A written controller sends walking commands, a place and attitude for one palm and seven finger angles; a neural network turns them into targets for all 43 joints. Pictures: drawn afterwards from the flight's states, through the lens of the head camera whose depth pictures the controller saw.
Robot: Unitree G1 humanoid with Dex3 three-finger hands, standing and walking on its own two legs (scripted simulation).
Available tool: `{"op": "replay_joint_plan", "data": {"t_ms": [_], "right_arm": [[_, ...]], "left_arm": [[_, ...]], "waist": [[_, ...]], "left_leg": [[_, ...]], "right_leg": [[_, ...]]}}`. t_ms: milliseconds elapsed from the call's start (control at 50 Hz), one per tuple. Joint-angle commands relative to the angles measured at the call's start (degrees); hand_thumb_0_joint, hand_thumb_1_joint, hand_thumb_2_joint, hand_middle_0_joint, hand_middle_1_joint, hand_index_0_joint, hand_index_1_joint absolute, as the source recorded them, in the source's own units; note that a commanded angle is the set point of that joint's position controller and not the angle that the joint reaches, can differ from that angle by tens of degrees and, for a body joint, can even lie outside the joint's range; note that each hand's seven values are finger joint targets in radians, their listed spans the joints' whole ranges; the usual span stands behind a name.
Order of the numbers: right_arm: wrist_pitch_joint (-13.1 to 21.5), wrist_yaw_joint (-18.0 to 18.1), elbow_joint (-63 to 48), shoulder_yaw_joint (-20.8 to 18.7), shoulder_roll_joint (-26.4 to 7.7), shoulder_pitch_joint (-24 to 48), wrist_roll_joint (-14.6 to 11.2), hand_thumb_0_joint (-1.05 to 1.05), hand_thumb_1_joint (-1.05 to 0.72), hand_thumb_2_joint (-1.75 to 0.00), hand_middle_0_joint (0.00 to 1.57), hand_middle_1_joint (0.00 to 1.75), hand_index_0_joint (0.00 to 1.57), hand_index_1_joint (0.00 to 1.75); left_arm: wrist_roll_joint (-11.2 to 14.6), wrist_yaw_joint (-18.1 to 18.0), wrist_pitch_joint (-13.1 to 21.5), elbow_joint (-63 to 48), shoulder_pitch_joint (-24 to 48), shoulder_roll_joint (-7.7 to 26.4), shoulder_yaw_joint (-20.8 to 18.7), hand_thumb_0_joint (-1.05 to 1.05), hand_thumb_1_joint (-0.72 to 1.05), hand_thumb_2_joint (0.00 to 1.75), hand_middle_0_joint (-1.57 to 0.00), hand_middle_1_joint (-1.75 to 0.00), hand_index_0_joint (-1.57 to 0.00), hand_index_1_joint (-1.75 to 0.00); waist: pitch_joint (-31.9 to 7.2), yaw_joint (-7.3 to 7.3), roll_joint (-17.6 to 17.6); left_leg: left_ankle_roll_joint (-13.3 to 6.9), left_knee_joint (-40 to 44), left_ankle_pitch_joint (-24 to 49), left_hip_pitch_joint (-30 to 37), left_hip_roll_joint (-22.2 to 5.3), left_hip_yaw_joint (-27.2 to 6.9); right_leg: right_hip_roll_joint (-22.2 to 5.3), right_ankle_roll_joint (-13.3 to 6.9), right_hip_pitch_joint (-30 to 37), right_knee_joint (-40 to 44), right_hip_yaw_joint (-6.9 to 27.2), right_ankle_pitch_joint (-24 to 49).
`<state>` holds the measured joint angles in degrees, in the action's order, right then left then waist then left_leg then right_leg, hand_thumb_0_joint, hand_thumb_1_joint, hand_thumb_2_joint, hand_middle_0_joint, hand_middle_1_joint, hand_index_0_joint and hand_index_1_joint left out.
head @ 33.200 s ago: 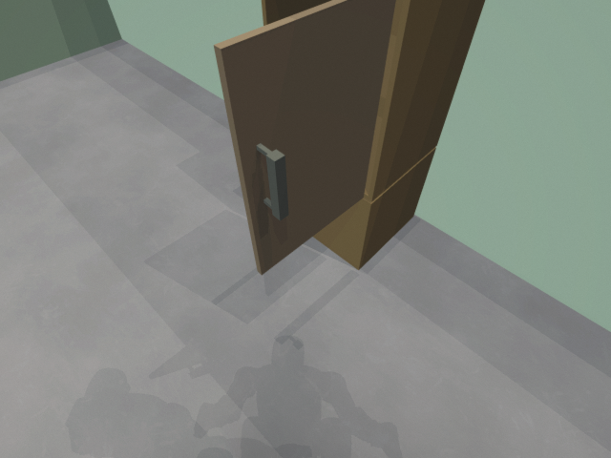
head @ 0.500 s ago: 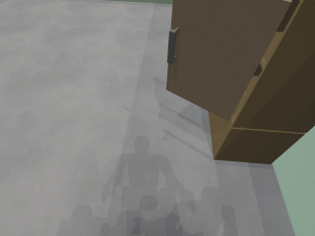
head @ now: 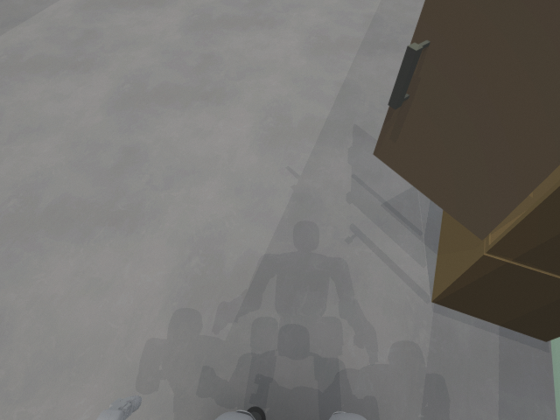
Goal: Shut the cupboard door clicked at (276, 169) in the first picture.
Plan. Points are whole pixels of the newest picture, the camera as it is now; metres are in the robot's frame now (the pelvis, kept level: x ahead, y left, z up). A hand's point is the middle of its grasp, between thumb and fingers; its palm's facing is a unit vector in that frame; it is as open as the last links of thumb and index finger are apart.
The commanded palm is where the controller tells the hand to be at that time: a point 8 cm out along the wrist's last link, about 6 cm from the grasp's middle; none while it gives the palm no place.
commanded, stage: walk to a spot facing it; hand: left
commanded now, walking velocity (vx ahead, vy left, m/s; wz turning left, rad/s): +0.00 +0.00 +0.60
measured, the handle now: (409, 75) +0.85 -0.30 -0.02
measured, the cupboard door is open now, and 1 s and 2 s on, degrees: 59 59 59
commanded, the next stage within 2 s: turn to face it in 1.14 s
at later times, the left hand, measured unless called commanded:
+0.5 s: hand out of the picture -0.03 +0.22 -0.19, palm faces +0.34 -0.91 -0.25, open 7.4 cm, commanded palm none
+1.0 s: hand out of the picture +0.08 +0.20 -0.15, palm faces +0.60 -0.77 -0.23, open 7.4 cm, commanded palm none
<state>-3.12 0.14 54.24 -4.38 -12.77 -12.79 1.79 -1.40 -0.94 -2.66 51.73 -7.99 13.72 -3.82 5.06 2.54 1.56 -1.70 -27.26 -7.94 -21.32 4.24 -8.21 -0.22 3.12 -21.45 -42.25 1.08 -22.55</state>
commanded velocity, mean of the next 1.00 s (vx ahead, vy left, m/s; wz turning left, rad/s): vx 0.20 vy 0.00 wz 0.60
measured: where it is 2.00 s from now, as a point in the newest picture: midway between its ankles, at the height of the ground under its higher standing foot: (209, 369)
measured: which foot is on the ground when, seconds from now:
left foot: down 0.00-0.04, up 0.06-0.38, down 0.40-0.78, up 0.80-1.00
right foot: up 0.00-0.02, down 0.04-0.40, up 0.42-0.76, down 0.78-1.00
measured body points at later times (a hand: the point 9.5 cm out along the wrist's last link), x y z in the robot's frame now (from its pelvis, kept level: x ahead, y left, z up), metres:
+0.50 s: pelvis +0.01 +0.01 -0.01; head +0.06 +0.05 +0.43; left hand -0.05 +0.27 -0.17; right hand +0.20 -0.20 -0.14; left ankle -0.03 +0.11 -0.74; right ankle +0.00 -0.14 -0.69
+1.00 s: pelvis +0.16 +0.03 +0.01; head +0.20 +0.04 +0.45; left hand +0.05 +0.24 -0.14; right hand +0.34 -0.15 -0.15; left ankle +0.07 +0.13 -0.64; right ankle +0.19 -0.08 -0.74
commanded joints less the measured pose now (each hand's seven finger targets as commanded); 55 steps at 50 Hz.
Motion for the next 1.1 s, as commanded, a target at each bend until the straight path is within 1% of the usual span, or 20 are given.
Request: {"op": "replay_joint_plan", "data": {"t_ms": [0, 20, 40, 100, 180, 280, 340, 360, 380, 400, 420, 500, 700, 720, 740, 760, 780, 800, 880, 1080], "right_arm": [[0.19, 0.12, -6.04, -2.66, -7.86, 2.07, -0.98, 0.00, -0.90, -0.90, 0.20, 0.30, 0.20, 0.30], [0.42, -0.17, -6.98, -2.34, -4.67, 1.17, -1.04, 0.00, -0.90, -0.90, 0.20, 0.30, 0.20, 0.30], [0.23, -0.53, -6.60, -2.79, -7.03, 0.93, 0.12, 0.00, -0.90, -0.90, 0.20, 0.30, 0.20, 0.30], [-0.28, -1.35, -4.97, -2.39, -6.42, -0.88, -0.11, 0.00, -0.90, -0.90, 0.20, 0.30, 0.20, 0.30], [0.08, -1.66, -7.08, -0.89, -4.85, 5.32, -0.80, 0.00, -0.90, -0.90, 0.20, 0.30, 0.20, 0.30], [0.35, -1.86, -8.06, -0.12, -4.05, 8.47, -1.18, 0.00, -0.90, -0.90, 0.20, 0.30, 0.20, 0.30], [1.11, -1.66, -7.18, -0.27, -5.36, 3.83, -1.00, 0.00, -0.90, -0.90, 0.20, 0.30, 0.20, 0.30], [1.61, -1.71, -6.06, -0.97, -8.33, -0.28, -0.70, 0.00, -0.90, -0.90, 0.20, 0.30, 0.20, 0.30], [1.89, -1.49, -5.54, -2.76, -15.58, -4.37, -0.11, 0.00, -0.90, -0.90, 0.20, 0.30, 0.20, 0.30], [1.64, -0.92, -4.29, -3.21, -18.19, -9.07, -0.11, 0.00, -0.90, -0.90, 0.20, 0.30, 0.20, 0.30], [1.96, -0.08, -3.48, -2.91, -16.44, -10.43, 0.06, 0.00, -0.90, -0.90, 0.20, 0.30, 0.20, 0.30], [3.46, 0.75, -5.85, -0.96, -11.67, -2.36, -0.11, 0.00, -0.90, -0.90, 0.20, 0.30, 0.20, 0.30], [3.95, 0.14, -4.59, -1.50, -11.75, -0.60, -0.12, 0.00, -0.90, -0.90, 0.20, 0.30, 0.20, 0.30], [4.05, 0.06, -4.78, -1.34, -10.76, 0.60, -0.43, 0.00, -0.90, -0.90, 0.20, 0.30, 0.20, 0.30], [4.34, -0.22, -5.53, -0.77, -7.57, 0.62, -1.14, 0.00, -0.90, -0.90, 0.20, 0.30, 0.20, 0.30], [4.86, -0.35, -7.33, -0.05, -3.79, 0.13, -1.31, 0.00, -0.90, -0.90, 0.20, 0.30, 0.20, 0.30], [4.37, -0.62, -7.43, -0.98, -7.05, 0.86, -0.63, 0.00, -0.90, -0.90, 0.20, 0.30, 0.20, 0.30], [4.36, -0.94, -6.50, -1.02, -6.11, 1.64, -0.16, 0.00, -0.90, -0.90, 0.20, 0.30, 0.20, 0.30], [3.09, -2.57, -2.95, -0.36, -2.40, -0.28, -0.26, 0.00, -0.90, -0.90, 0.20, 0.30, 0.20, 0.30], [3.43, -3.83, -7.50, 1.18, -0.88, 10.81, -0.34, 0.00, -0.90, -0.90, 0.20, 0.30, 0.20, 0.30]], "left_arm": [[-0.24, -1.41, 1.89, -2.09, -11.93, 9.11, -2.46, 0.00, 0.90, 0.90, -0.20, -0.30, -0.20, -0.30], [-1.10, -1.70, 2.25, -3.31, -10.31, 14.00, -3.20, 0.00, 0.90, 0.90, -0.20, -0.30, -0.20, -0.30], [-0.36, -1.68, 1.77, -4.89, -4.40, 13.16, -2.04, 0.00, 0.90, 0.90, -0.20, -0.30, -0.20, -0.30], [-0.08, -1.74, 2.76, -6.11, 1.41, 7.09, -1.15, 0.00, 0.90, 0.90, -0.20, -0.30, -0.20, -0.30], [-0.25, -1.76, 3.30, -3.74, -7.51, 9.07, -1.89, 0.00, 0.90, 0.90, -0.20, -0.30, -0.20, -0.30], [-0.64, -1.47, 2.71, -3.30, -10.23, 11.11, -2.85, 0.00, 0.90, 0.90, -0.20, -0.30, -0.20, -0.30], [-0.17, -1.05, 2.49, -3.42, -9.63, 11.52, -3.23, 0.00, 0.90, 0.90, -0.20, -0.30, -0.20, -0.30], [0.40, -0.74, 2.31, -3.84, -9.68, 10.50, -2.94, 0.00, 0.90, 0.90, -0.20, -0.30, -0.20, -0.30], [0.50, -0.12, 2.17, -5.85, -9.05, 6.73, -2.20, 0.00, 0.90, 0.90, -0.20, -0.30, -0.20, -0.30], [-0.12, 0.02, 2.05, -9.06, -3.56, 5.37, -1.07, 0.00, 0.90, 0.90, -0.20, -0.30, -0.20, -0.30], [-0.40, -0.22, 1.64, -9.52, 2.03, 5.50, -1.23, 0.00, 0.90, 0.90, -0.20, -0.30, -0.20, -0.30], [-0.25, 1.72, 2.48, -5.85, -0.34, 6.17, -1.81, 0.00, 0.90, 0.90, -0.20, -0.30, -0.20, -0.30], [-0.10, 2.71, 3.82, -5.50, -4.48, 5.46, -1.52, 0.00, 0.90, 0.90, -0.20, -0.30, -0.20, -0.30], [-0.15, 2.47, 4.35, -4.02, -9.49, 6.43, -2.09, 0.00, 0.90, 0.90, -0.20, -0.30, -0.20, -0.30], [-0.57, 1.73, 5.20, -2.17, -17.10, 10.94, -3.22, 0.00, 0.90, 0.90, -0.20, -0.30, -0.20, -0.30], [-0.95, 0.92, 5.30, -1.54, -21.61, 16.09, -4.21, 0.00, 0.90, 0.90, -0.20, -0.30, -0.20, -0.30], [-0.34, 0.22, 4.99, -2.29, -18.33, 14.25, -3.67, 0.00, 0.90, 0.90, -0.20, -0.30, -0.20, -0.30], [-0.48, 0.00, 5.10, -3.01, -13.81, 12.23, -3.29, 0.00, 0.90, 0.90, -0.20, -0.30, -0.20, -0.30], [-0.38, -0.09, 6.73, -2.49, -8.62, 4.25, -1.23, 0.00, 0.90, 0.90, -0.20, -0.30, -0.20, -0.30], [-0.51, -0.39, 6.94, 2.61, -16.18, 6.56, -1.67, 0.00, 0.90, 0.90, -0.20, -0.30, -0.20, -0.30]], "waist": [[-7.50, -4.89, -2.03], [-5.35, -4.83, -17.28], [-2.60, -2.28, -11.46], [-1.71, 0.99, -11.77], [-5.00, -3.34, -10.90], [-5.65, -5.05, -14.79], [-8.43, -2.40, -12.65], [-11.17, -0.09, -5.26], [-13.57, 2.14, 13.27], [-11.96, 4.89, 14.94], [-9.08, 5.99, 13.33], [-4.70, 0.39, 8.23], [-3.33, -3.46, 5.66], [-4.23, -6.13, 2.46], [-7.93, -9.51, -8.44], [-11.00, -11.20, -24.80], [-6.21, -8.43, -18.73], [-3.61, -6.64, -17.11], [-2.25, -1.72, -10.84], [-2.04, -4.35, -9.63]], "left_leg": [[-0.44, -2.59, -14.88, -10.45, -4.33, -9.84], [4.10, -20.69, -22.22, -16.95, 3.53, 2.85], [3.44, -34.10, -23.83, -13.35, 0.20, 2.29], [4.42, -44.35, -15.57, -13.45, -4.62, 4.27], [5.53, -32.68, -17.98, -12.40, -4.97, 9.10], [4.29, -18.85, -18.90, -5.20, -4.72, 12.60], [3.05, -3.23, -9.53, 6.81, -3.45, 13.87], [1.61, 2.79, -0.88, 18.11, -6.18, 10.30], [-5.08, 4.55, 8.92, 28.68, -21.69, -10.50], [-11.55, 7.60, 6.69, 26.96, -28.75, -19.30], [-11.25, 9.42, -0.43, 23.56, -26.23, -19.93], [-7.78, 10.64, -5.96, 16.90, -17.44, -9.71], [-7.20, 7.66, -15.76, 3.03, -12.68, -9.18], [-5.61, 1.68, -16.82, -2.92, -9.85, -6.98], [-2.67, -11.71, -21.76, -13.55, -4.22, -1.35], [-0.06, -31.84, -30.34, -20.58, 1.57, 6.13], [-0.14, -42.13, -27.23, -22.31, -3.50, 3.52], [-0.16, -48.15, -21.10, -23.23, -5.68, 2.76], [1.76, -44.75, -6.77, -16.63, -9.09, 6.64], [0.08, -14.47, -8.69, -12.84, -8.01, 14.83]], "right_leg": [[-7.05, -3.66, 19.84, 24.90, 6.61, 0.12], [-24.05, -10.74, 17.27, 33.12, 26.26, -6.59], [-26.82, -12.99, 6.70, 32.09, 22.06, -3.58], [-18.24, -11.29, 7.04, 25.07, 8.07, 15.37], [-18.39, -10.77, 19.51, 17.46, 0.44, 43.15], [-19.48, -9.88, 20.27, 14.73, -2.61, 44.84], [-18.28, -6.20, 16.18, 7.89, -6.09, 39.48], [-16.57, -3.35, 8.43, 0.16, -9.07, 28.90], [-8.08, 0.68, -8.18, -13.02, -12.12, -5.43], [-6.06, 0.37, -16.05, -19.39, -7.10, -17.99], [-7.02, 0.05, -19.27, -22.74, -3.17, -13.80], [-6.54, 0.50, -16.40, -21.94, -1.57, 0.40], [-0.61, 0.88, 6.93, 7.55, -6.57, 7.24], [-1.06, 0.40, 16.76, 12.93, -5.74, 7.86], [-10.38, -2.05, 30.38, 20.93, 4.94, -2.92], [-27.14, -7.95, 33.91, 30.98, 27.63, -14.73], [-29.96, -11.03, 25.97, 33.56, 31.14, -21.75], [-28.59, -11.34, 19.94, 33.97, 29.62, -24.24], [-19.28, -7.00, 13.04, 29.86, -1.45, 10.24], [-21.68, -7.51, 25.85, 22.04, -13.42, 39.91]]}}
